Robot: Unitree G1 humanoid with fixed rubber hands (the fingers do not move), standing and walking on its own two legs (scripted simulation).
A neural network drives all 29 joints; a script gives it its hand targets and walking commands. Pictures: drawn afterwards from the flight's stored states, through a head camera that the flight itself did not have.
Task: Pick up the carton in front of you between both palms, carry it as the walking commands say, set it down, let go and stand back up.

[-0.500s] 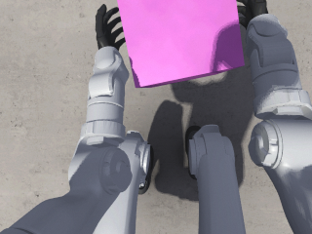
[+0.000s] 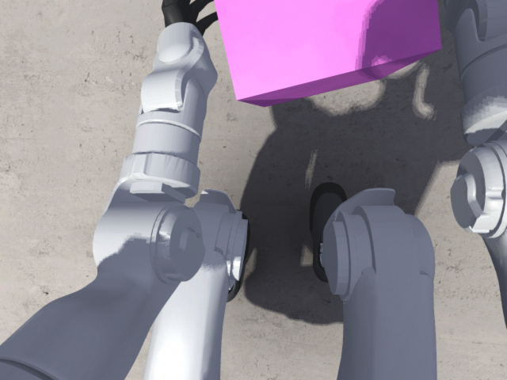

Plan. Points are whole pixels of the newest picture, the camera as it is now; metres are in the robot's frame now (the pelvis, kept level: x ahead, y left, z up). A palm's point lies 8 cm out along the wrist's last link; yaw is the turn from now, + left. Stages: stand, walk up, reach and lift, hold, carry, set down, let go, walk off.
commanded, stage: set down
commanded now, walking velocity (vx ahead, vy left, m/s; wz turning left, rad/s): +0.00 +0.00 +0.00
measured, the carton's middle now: (311, 13) +0.55 -0.10 -0.24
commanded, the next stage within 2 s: none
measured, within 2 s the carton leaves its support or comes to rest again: rests again in 0.10 s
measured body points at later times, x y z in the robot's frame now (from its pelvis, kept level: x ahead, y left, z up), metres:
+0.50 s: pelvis -0.01 +0.00 -0.02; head +0.35 -0.07 +0.23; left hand +0.54 +0.06 -0.18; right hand +0.55 -0.25 -0.18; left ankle +0.10 +0.12 -0.35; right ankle +0.14 -0.10 -0.35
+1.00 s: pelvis -0.01 +0.00 -0.01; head +0.36 -0.07 +0.22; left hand +0.53 +0.08 -0.20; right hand +0.54 -0.27 -0.21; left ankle +0.10 +0.12 -0.35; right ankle +0.14 -0.10 -0.35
